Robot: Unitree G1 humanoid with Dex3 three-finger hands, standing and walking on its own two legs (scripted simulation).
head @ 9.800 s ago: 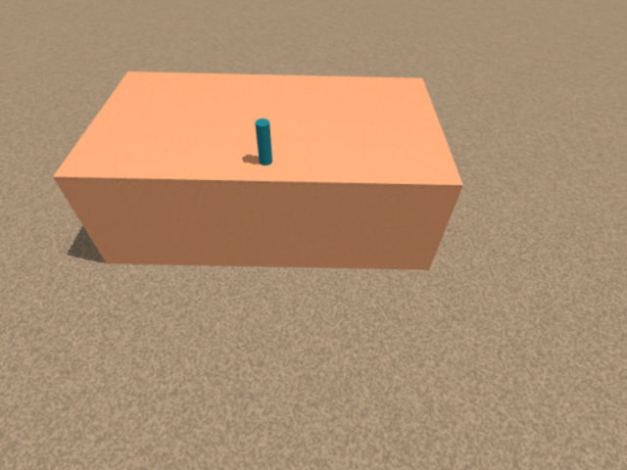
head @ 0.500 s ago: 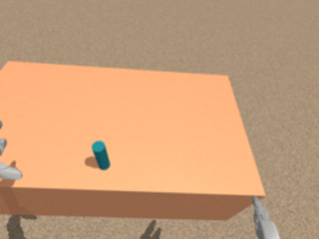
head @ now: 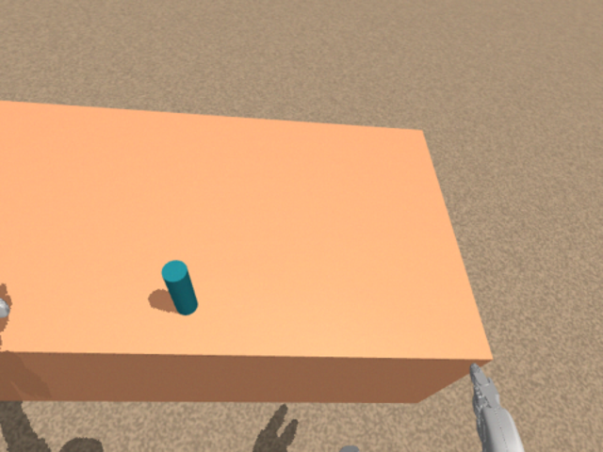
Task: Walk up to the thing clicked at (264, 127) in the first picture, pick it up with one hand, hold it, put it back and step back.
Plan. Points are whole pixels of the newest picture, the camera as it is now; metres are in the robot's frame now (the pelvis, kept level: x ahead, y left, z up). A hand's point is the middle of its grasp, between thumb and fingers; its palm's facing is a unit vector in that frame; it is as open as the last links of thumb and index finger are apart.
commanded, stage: approach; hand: left
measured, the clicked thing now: (181, 289) +0.45 +0.19 -0.21
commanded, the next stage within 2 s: close in in 0.66 s
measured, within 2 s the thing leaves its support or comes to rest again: neither
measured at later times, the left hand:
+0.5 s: hand (76, 278) +0.39 +0.31 -0.06, palm faces +0.11 -0.99 +0.08, open 17.7 cm
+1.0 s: hand (166, 312) +0.41 +0.22 -0.24, palm faces +0.05 -1.00 +0.04, open 17.6 cm
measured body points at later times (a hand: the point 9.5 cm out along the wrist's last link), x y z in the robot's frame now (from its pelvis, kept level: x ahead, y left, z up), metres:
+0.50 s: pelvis -0.03 +0.00 -0.06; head +0.12 +0.06 +0.36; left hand +0.38 +0.37 -0.06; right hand +0.15 -0.26 -0.07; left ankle -0.01 +0.12 -0.70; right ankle +0.04 -0.15 -0.70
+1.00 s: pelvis -0.07 +0.00 -0.18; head +0.13 +0.08 +0.22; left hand +0.41 +0.27 -0.24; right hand +0.11 -0.26 -0.07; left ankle -0.02 +0.12 -0.70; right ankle +0.04 -0.15 -0.70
